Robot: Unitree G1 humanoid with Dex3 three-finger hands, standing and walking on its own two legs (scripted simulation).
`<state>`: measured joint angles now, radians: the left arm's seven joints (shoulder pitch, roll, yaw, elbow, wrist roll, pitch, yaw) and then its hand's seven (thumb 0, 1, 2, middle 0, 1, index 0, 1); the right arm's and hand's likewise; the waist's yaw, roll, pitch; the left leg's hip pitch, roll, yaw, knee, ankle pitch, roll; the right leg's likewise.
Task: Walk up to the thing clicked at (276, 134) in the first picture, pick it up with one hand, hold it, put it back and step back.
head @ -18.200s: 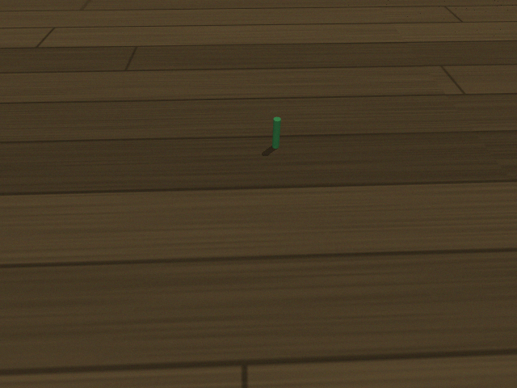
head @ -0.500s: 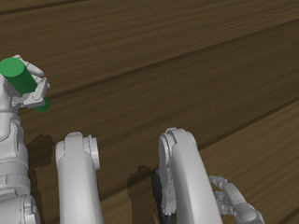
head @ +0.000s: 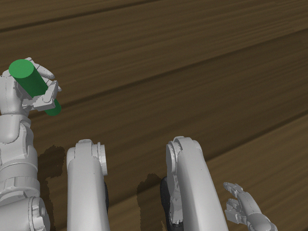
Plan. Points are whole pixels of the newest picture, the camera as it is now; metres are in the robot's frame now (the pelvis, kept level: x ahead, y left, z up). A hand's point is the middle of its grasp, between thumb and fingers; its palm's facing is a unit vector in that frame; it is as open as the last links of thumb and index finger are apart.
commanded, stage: settle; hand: left
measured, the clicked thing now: (40, 93) +0.43 +0.26 -0.04
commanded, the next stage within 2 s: lift in 0.24 s
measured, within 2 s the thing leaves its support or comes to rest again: neither
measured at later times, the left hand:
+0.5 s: hand (43, 84) +0.43 +0.24 +0.00, palm faces +0.10 -0.99 -0.05, open 5.2 cm
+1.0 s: hand (14, 73) +0.40 +0.24 +0.11, palm faces +0.09 -0.99 -0.04, open 5.2 cm
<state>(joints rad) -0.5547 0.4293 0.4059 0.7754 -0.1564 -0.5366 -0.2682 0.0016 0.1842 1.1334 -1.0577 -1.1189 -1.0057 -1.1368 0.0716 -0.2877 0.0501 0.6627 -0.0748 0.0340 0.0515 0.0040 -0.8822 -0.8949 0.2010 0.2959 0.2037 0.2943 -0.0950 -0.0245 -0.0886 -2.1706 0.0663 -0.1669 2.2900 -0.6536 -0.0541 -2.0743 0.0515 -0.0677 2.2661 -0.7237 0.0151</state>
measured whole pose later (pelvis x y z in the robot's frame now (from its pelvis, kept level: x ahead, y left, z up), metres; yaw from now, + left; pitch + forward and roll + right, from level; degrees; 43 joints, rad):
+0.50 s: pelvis +0.00 +0.00 +0.02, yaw +1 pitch +31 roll -5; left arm -0.59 0.41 0.40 0.82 -0.14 -0.54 -0.27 0.00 0.18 1.13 -1.06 -1.12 -1.01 -1.14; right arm 0.10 -0.27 0.04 0.68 -0.07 0.02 0.05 0.00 -0.89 -0.89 0.20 0.30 0.20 0.29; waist -0.10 -0.01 -0.11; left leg -2.13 0.06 -0.14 2.23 -0.65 -0.05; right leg -2.04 0.04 -0.05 2.22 -0.72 0.02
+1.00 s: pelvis +0.01 +0.00 +0.10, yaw +3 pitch +32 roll -4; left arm -0.38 0.34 0.33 0.48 -0.20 -0.38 -0.26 0.00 0.18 1.14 -1.05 -1.13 -1.01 -1.14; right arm 0.12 -0.26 0.00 0.63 0.01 0.00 -0.01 0.01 -0.89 -0.89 0.20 0.30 0.20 0.29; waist -0.05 0.01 -0.17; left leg -1.90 0.07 -0.10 1.97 -0.63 -0.04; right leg -1.82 0.03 -0.04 1.96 -0.70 0.01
